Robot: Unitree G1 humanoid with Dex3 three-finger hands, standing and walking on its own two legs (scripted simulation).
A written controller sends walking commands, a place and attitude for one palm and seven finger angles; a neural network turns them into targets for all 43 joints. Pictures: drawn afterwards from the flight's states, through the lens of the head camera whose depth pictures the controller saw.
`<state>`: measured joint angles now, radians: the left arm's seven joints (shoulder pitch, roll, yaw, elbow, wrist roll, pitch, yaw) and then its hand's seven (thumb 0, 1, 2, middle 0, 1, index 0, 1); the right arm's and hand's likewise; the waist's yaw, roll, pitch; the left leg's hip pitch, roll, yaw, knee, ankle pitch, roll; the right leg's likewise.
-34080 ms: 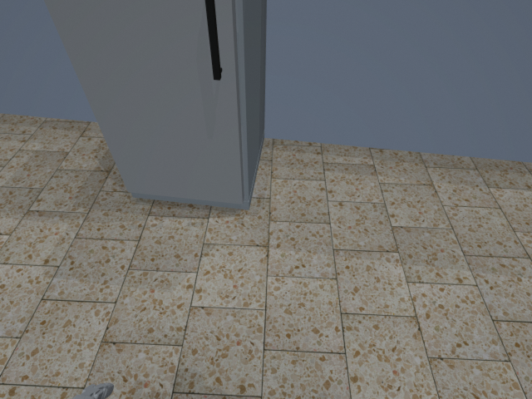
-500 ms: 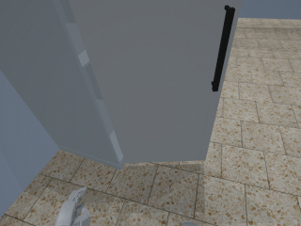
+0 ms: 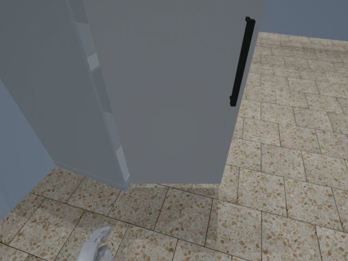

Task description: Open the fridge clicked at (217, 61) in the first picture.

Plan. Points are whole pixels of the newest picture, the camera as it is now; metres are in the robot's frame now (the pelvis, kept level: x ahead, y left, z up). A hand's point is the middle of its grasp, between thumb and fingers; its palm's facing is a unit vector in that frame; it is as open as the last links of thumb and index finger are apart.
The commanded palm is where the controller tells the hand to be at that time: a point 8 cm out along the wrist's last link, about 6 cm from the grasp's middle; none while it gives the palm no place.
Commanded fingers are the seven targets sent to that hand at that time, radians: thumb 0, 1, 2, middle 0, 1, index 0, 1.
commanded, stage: stop stepping back and stand still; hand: right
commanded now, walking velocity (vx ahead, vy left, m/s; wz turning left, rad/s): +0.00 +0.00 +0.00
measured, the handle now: (239, 66) +0.74 -0.20 +0.13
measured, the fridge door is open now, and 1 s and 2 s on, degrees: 69 69 69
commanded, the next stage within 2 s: let the arm hang, fingers relaxed in 0.08 s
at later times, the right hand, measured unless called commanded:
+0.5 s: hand out of the picture +0.04 -0.18 -0.18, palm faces +0.03 +0.98 -0.17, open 7.2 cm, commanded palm none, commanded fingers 0.00 -0.90 -0.90 0.20 0.30 0.20 0.30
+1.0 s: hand out of the picture +0.00 -0.21 -0.17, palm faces +0.06 +0.96 -0.25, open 7.4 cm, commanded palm none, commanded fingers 0.00 -0.90 -0.90 0.20 0.30 0.20 0.30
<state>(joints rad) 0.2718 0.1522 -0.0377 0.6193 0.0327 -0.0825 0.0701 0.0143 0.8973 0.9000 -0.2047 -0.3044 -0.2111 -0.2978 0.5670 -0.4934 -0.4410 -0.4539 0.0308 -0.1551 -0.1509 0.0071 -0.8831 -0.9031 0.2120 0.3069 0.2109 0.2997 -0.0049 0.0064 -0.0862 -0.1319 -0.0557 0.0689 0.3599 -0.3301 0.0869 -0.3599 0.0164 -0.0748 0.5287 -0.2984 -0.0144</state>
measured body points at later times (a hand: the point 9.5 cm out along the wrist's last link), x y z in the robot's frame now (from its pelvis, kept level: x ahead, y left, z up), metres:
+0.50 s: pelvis -0.01 -0.01 -0.02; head +0.00 -0.02 +0.43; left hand +0.06 +0.25 -0.15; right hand +0.04 -0.24 -0.17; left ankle +0.01 +0.12 -0.74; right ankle +0.03 -0.11 -0.73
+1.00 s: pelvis +0.00 -0.01 +0.00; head +0.00 -0.01 +0.45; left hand +0.06 +0.23 -0.15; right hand +0.00 -0.27 -0.15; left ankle +0.01 +0.12 -0.74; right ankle +0.01 -0.10 -0.74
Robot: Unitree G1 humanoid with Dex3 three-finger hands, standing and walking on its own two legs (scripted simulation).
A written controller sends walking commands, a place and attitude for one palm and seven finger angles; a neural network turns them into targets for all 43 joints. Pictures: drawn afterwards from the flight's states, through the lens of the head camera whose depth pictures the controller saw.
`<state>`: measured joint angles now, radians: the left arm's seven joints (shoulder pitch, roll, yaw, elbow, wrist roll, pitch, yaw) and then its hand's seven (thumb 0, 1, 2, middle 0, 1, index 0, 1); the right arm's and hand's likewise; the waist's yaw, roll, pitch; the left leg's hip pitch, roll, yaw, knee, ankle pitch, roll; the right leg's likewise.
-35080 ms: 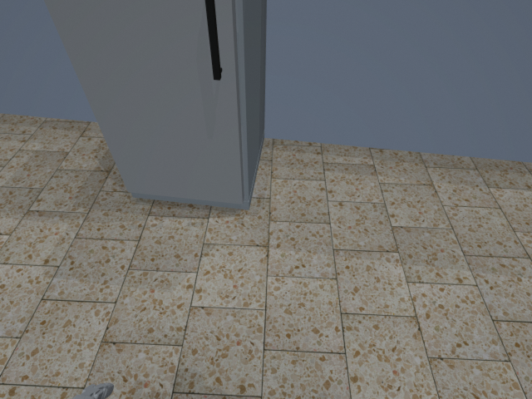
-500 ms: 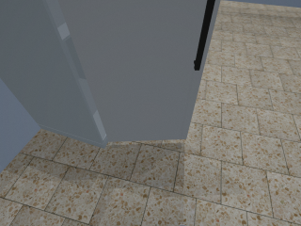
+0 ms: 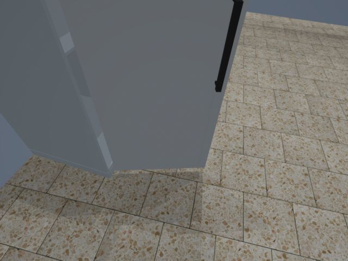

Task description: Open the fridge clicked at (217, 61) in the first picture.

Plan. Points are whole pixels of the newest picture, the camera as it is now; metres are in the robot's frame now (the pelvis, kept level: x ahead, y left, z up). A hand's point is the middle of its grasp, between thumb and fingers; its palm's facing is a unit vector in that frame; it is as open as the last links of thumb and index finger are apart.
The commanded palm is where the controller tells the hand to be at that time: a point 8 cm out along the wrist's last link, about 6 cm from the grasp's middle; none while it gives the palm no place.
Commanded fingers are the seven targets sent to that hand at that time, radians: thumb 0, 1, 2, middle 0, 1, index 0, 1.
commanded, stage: let the arm hang, fingers relaxed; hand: right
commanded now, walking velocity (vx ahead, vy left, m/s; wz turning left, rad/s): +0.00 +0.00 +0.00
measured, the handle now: (225, 50) +0.75 -0.13 +0.13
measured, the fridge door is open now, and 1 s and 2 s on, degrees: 69 69 69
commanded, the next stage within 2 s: look to check the result in 0.28 s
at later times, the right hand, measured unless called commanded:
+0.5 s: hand out of the picture +0.06 -0.20 -0.16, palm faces -0.04 +0.96 -0.28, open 7.4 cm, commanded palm none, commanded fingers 0.00 -0.90 -0.90 0.20 0.30 0.20 0.30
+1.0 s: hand out of the picture +0.11 -0.21 -0.15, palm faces -0.03 +0.95 -0.32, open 7.4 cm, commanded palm none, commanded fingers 0.00 -0.90 -0.90 0.20 0.30 0.20 0.30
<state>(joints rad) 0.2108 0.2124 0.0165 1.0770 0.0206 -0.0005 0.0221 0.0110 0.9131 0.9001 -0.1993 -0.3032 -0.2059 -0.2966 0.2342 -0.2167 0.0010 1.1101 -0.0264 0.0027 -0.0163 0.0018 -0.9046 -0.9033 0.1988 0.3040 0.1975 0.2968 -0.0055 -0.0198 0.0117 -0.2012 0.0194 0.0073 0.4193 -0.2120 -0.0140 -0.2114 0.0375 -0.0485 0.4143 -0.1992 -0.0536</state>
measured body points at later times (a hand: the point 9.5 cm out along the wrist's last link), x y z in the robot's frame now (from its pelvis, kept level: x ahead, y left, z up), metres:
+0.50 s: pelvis +0.01 +0.02 +0.00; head +0.03 +0.02 +0.45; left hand +0.04 +0.29 -0.14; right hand +0.06 -0.25 -0.14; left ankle +0.01 +0.13 -0.74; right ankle +0.02 -0.08 -0.74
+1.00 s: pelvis +0.03 +0.03 +0.01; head +0.04 +0.03 +0.46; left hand +0.11 +0.32 -0.13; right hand +0.11 -0.26 -0.13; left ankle +0.01 +0.13 -0.74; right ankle +0.02 -0.08 -0.74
